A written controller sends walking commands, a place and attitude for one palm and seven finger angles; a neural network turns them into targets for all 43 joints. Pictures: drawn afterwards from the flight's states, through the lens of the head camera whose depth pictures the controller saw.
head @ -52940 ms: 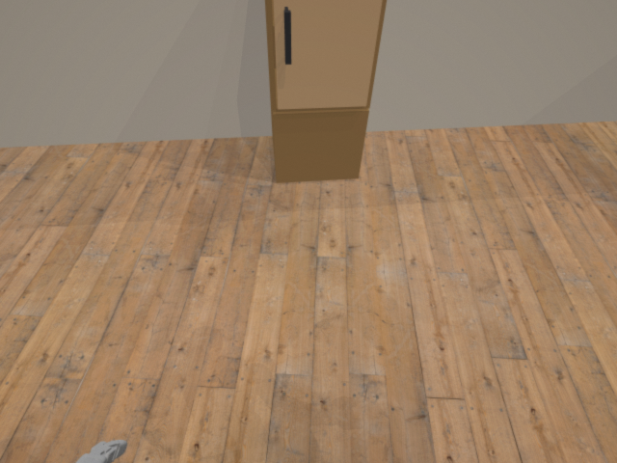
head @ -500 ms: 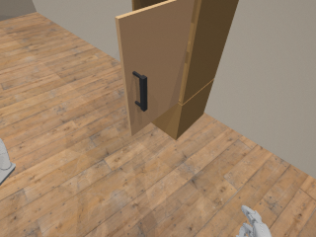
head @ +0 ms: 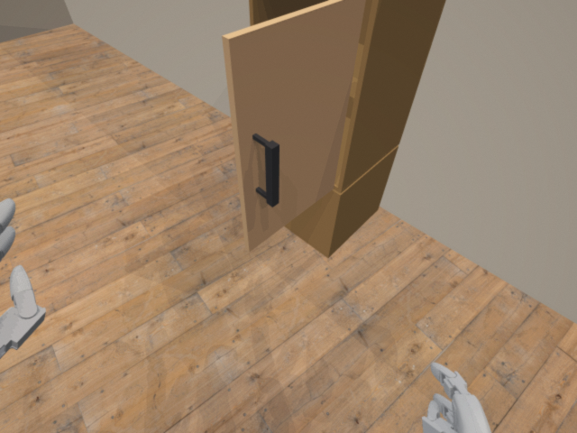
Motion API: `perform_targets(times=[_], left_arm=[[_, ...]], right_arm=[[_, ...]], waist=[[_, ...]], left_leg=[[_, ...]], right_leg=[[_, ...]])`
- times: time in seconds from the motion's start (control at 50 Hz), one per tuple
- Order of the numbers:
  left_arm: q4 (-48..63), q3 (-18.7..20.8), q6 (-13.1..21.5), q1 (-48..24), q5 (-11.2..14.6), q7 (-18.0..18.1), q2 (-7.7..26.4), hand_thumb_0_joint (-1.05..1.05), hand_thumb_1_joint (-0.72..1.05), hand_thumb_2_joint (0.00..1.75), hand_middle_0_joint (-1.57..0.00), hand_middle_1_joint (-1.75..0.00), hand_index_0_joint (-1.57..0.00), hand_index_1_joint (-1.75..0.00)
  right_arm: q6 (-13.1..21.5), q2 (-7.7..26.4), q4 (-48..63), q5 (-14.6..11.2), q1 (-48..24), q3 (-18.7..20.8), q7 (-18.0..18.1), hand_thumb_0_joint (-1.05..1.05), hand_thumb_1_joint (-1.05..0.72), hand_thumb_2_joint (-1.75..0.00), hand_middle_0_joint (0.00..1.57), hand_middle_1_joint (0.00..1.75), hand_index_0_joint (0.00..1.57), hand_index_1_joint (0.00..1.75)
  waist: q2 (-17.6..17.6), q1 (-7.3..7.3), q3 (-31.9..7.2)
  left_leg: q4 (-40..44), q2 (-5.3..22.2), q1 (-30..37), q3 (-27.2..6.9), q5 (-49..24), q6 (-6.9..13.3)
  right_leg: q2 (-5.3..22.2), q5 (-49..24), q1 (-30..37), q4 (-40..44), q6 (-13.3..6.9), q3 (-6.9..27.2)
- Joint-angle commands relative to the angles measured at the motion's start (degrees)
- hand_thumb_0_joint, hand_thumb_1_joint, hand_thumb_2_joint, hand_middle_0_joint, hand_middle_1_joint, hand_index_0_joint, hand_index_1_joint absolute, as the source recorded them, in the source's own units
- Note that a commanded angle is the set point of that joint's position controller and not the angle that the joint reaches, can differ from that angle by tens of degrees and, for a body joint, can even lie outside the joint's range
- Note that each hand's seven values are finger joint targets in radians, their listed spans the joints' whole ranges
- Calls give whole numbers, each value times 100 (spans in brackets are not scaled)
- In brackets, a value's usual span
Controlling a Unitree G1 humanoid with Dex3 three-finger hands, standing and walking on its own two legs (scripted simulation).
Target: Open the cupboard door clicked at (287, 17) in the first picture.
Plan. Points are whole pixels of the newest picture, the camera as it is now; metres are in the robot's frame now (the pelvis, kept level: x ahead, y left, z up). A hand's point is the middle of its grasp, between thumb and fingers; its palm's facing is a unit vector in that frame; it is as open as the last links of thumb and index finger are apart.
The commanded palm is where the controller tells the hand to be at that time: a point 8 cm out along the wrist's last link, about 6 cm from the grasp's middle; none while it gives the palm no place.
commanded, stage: let the arm hang, fingers relaxed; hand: left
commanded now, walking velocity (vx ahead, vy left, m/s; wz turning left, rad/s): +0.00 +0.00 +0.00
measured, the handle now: (265, 171) +0.65 +0.09 -0.05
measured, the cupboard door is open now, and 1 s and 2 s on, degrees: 88 88 88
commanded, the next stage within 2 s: look to check the result in 1.14 s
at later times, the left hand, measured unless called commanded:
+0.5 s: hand out of the picture -0.05 +0.18 -0.18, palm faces +0.04 -0.98 -0.19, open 7.2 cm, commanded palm none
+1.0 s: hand out of the picture +0.03 +0.19 -0.17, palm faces +0.03 -0.97 -0.25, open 7.4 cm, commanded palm none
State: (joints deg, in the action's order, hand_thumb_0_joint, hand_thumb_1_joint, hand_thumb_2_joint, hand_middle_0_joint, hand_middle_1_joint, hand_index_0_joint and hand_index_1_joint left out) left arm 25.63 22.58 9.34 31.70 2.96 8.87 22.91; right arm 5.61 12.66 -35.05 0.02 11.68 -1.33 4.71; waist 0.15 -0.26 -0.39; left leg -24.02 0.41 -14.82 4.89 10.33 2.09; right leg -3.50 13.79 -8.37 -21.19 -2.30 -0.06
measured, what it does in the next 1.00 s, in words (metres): stands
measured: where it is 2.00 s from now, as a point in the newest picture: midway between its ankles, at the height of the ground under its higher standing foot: outside the picture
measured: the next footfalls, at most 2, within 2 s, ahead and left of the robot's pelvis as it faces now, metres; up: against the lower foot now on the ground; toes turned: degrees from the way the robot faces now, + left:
none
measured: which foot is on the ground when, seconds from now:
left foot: down 0.00-1.00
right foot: down 0.00-1.00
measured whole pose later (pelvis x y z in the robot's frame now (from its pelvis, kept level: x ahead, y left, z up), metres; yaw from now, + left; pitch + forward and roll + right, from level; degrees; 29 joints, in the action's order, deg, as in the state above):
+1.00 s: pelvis -0.01 -0.01 +0.00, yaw +1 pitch -2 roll +0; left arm -64.1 0.0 0.8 11.7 -0.3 1.7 11.2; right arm 0.0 11.8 -65.5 0.8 12.0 -0.4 1.4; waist 1.2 -0.7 1.5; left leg -20.8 -0.8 -11.2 4.0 8.2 1.9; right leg -2.5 14.1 -6.1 -21.6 -2.9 -1.2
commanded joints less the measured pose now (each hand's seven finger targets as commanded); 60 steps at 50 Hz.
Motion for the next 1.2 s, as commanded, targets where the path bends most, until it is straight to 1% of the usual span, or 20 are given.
perform_targets(times=[0.0,0.02,0.04,0.06,0.08,0.1,0.12,0.14,0.18,0.22,0.28,0.32,0.34,0.38,0.42,0.48,0.66,0.72,0.82,1.18], left_arm=[[1123,725,384,9,3,100,1029,0,90,90,-20,-30,-20,-30],[-3345,-1740,-321,-593,-414,-652,-11,0,90,90,-20,-30,-20,-30],[-3512,-1647,-769,-633,-401,-795,-140,0,90,90,-20,-30,-20,-30],[-3437,-1628,-910,-603,-397,-828,-151,0,90,90,-20,-30,-20,-30],[-3652,-1656,-897,-751,-399,-833,-212,0,90,90,-20,-30,-20,-30],[-3949,-1674,-876,-884,-439,-838,-144,0,90,90,-20,-30,-20,-30],[-4256,-1700,-863,-963,-451,-839,-59,0,90,90,-20,-30,-20,-30],[-4589,-1740,-846,-1086,-484,-845,21,0,90,90,-20,-30,-20,-30],[-5278,-1768,-825,-1350,-505,-837,164,0,90,90,-20,-30,-20,-30],[-5923,-1870,-840,-1641,-471,-812,197,0,90,90,-20,-30,-20,-30],[-6732,-2011,-873,-1688,-410,-775,44,0,90,90,-20,-30,-20,-30],[-7245,-2074,-873,-1549,-381,-769,-50,0,90,90,-20,-30,-20,-30],[-7448,-2081,-870,-1506,-380,-760,-44,0,90,90,-20,-30,-20,-30],[-7825,-2066,-872,-1419,-370,-758,-178,0,90,90,-20,-30,-20,-30],[-8123,-2098,-853,-1362,-353,-764,-185,0,90,90,-20,-30,-20,-30],[-8453,-2125,-830,-1384,-351,-763,-228,0,90,90,-20,-30,-20,-30],[-8892,-2139,-820,-1401,-348,-713,-285,0,90,90,-20,-30,-20,-30],[-8925,-2140,-811,-1428,-343,-700,-298,0,90,90,-20,-30,-20,-30],[-8933,-2135,-810,-1509,-346,-687,-300,0,90,90,-20,-30,-20,-30],[-8923,-2115,-756,-1624,-328,-665,-396,0,90,90,-20,-30,-20,-30]], right_arm=[[257,658,872,12,-456,288,44,0,-90,-90,20,30,20,30],[558,1565,-488,-129,-857,519,-483,0,-90,-90,20,30,20,30],[219,1372,-619,-60,-346,575,-483,0,-90,-90,20,30,20,30],[71,1368,-491,-60,-207,536,-464,0,-90,-90,20,30,20,30],[-13,1321,-539,-11,-217,481,-462,0,-90,-90,20,30,20,30],[-97,1315,-541,31,-299,425,-452,0,-90,-90,20,30,20,30],[-150,1317,-555,69,-376,381,-450,0,-90,-90,20,30,20,30],[-183,1324,-602,104,-440,372,-449,0,-90,-90,20,30,20,30],[-261,1345,-792,125,-449,378,-454,0,-90,-90,20,30,20,30],[-352,1314,-1031,134,-429,359,-451,0,-90,-90,20,30,20,30],[-460,1050,-1408,142,-390,257,-442,0,-90,-90,20,30,20,30],[-505,902,-1646,131,-308,221,-420,0,-90,-90,20,30,20,30],[-528,903,-1734,110,-239,221,-405,0,-90,-90,20,30,20,30],[-552,783,-1949,117,-136,224,-367,0,-90,-90,20,30,20,30],[-567,769,-2138,104,-12,236,-348,0,-90,-90,20,30,20,30],[-565,790,-2353,82,169,279,-321,0,-90,-90,20,30,20,30],[-549,759,-2725,81,363,295,-294,0,-90,-90,20,30,20,30],[-542,717,-2787,87,346,284,-296,0,-90,-90,20,30,20,30],[-531,642,-2871,95,275,258,-308,0,-90,-90,20,30,20,30],[-479,561,-2923,95,208,243,-262,0,-90,-90,20,30,20,30]], waist=[[393,4,-545],[449,-220,92],[448,-138,-398],[529,-133,-396],[461,-81,-509],[253,-28,-486],[-202,26,-492],[-658,68,-551],[-1029,43,-570],[-762,-42,-473],[204,-42,-197],[630,-28,-64],[606,-22,-41],[922,-15,62],[856,-17,80],[325,-52,154],[-160,-48,371],[-218,-42,416],[-66,-20,486],[34,-33,192]], left_leg=[[335,477,542,-655,-883,-114],[-456,707,26,-874,-1855,-12],[-289,781,402,-809,-2235,-80],[-257,897,373,-882,-2113,22],[-118,1050,-34,-1132,-1674,224],[20,1068,-243,-1317,-1493,360],[48,1058,-306,-1389,-1352,409],[31,986,-261,-1358,-1184,348],[-161,686,-67,-1157,-807,230],[-207,499,242,-1016,-644,130],[74,485,351,-988,-381,75],[247,498,335,-982,3,53],[302,513,315,-1015,144,42],[440,534,234,-1035,465,40],[511,537,230,-1055,645,38],[492,580,410,-1042,489,50],[610,627,515,-1002,224,80],[609,610,571,-956,46,68],[684,612,541,-942,-62,51],[575,606,861,-826,-865,-5]], right_leg=[[504,-1151,-201,298,175,452],[839,-1363,-943,-631,71,11],[810,-968,-972,-515,44,405],[700,-465,-994,-702,59,231],[594,124,-877,-1062,40,148],[530,297,-727,-1227,28,203],[530,283,-552,-1178,0,249],[579,137,-467,-988,-45,361],[811,-281,-475,-518,-152,652],[957,-404,-662,-301,-245,838],[897,-96,-687,-115,-221,838],[863,111,-649,21,-204,806],[845,212,-591,108,-194,780],[843,252,-517,222,-212,739],[854,319,-463,343,-238,757],[884,326,-550,467,-239,696],[904,299,-582,540,-210,642],[915,158,-577,559,-185,665],[923,26,-517,554,-149,668],[977,-1036,-99,549,-77,628]])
